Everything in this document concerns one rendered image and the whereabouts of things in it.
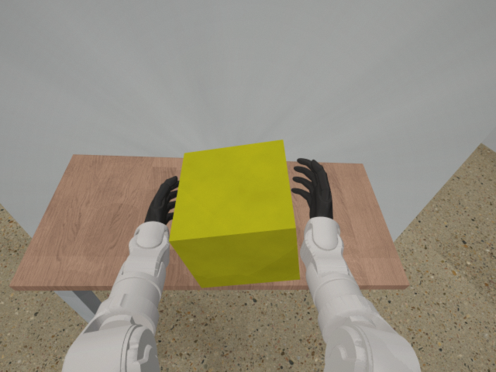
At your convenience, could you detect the right robot forearm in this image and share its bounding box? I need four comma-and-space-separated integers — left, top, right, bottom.
300, 217, 421, 370

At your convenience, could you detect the carton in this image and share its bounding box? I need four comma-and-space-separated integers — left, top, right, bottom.
169, 139, 300, 288

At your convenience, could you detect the left robot upper arm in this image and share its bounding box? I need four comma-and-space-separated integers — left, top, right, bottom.
64, 324, 160, 372

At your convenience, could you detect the right robot upper arm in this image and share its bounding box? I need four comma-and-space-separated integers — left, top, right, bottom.
323, 323, 421, 372

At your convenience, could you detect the left robot hand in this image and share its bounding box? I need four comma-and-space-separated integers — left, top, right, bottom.
145, 176, 179, 225

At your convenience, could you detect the right robot hand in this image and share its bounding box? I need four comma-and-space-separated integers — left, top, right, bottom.
291, 158, 333, 219

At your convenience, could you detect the table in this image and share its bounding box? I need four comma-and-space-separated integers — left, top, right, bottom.
9, 154, 410, 323

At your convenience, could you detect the left robot forearm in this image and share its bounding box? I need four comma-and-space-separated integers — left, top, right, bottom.
62, 222, 170, 372

